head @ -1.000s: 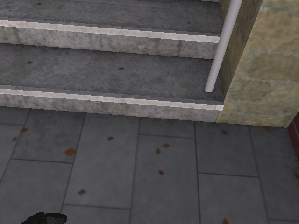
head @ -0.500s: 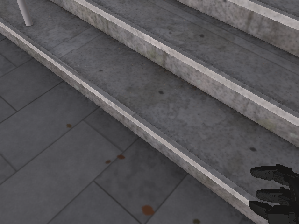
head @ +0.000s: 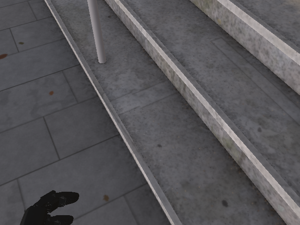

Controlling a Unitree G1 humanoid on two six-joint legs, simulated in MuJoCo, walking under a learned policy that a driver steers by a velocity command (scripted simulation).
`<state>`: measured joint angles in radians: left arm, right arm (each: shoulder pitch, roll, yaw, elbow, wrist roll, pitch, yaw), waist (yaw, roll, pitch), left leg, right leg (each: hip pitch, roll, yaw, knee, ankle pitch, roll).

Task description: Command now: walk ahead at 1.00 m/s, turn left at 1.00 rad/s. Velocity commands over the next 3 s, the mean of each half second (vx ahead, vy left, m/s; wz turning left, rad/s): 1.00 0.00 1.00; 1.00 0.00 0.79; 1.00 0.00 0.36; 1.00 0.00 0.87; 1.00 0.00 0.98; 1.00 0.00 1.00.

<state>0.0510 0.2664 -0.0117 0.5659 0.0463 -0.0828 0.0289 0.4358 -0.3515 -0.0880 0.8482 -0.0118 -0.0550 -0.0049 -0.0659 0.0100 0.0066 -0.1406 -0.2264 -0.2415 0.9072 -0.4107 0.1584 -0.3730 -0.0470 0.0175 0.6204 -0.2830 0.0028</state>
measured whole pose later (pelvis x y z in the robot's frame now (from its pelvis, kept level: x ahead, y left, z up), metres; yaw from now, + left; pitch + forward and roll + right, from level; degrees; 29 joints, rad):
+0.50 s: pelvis +0.45 +0.06 -0.01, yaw +29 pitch +2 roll +3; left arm 0.09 0.12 -0.04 0.53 0.07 -0.04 0.03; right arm 0.40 -0.34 -0.07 0.80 -0.03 -0.04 -0.04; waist -0.01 0.02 0.00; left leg -0.26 -0.32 -0.04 0.56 -0.31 0.22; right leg -0.83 -0.01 -0.03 1.99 -0.60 0.07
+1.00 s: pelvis +0.83 +0.34 +0.04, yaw +50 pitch +1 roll -5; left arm 0.46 0.31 0.09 0.86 0.01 -0.04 0.05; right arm 0.12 -0.35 -0.07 0.70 -0.04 -0.06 0.04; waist -0.01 0.08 0.01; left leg -0.35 -0.01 0.03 0.47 0.12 0.17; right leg -0.22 -0.07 -0.12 1.66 -0.69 -0.04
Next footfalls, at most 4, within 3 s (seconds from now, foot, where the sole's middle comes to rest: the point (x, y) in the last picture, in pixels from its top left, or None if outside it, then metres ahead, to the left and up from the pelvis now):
0.32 left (135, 224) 0.46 0.06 -0.75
0.60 right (135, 142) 0.76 0.05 -0.58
0.98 left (58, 146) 0.87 0.44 -0.75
1.32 right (29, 88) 1.28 0.66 -0.75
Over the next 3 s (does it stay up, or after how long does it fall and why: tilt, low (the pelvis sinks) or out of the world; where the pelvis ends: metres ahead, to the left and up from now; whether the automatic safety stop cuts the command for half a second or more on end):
stays up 1.13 2.06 0.00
